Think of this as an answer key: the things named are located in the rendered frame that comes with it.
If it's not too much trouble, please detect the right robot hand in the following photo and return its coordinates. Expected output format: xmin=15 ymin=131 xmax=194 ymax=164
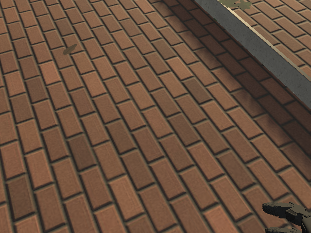
xmin=262 ymin=201 xmax=311 ymax=233

